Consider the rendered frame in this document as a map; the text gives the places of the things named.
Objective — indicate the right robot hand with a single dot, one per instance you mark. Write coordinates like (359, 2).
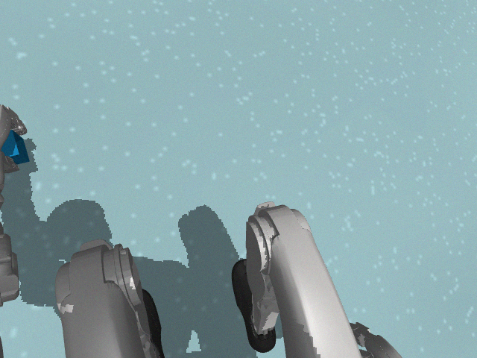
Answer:
(376, 346)

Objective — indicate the small box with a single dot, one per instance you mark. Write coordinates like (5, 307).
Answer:
(14, 147)

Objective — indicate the left robot hand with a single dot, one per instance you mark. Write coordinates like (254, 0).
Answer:
(9, 120)

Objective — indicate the left robot foot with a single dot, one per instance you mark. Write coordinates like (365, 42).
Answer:
(154, 323)

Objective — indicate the left robot arm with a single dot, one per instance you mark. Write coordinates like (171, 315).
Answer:
(9, 276)

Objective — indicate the right robot foot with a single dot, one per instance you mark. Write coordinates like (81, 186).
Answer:
(261, 343)

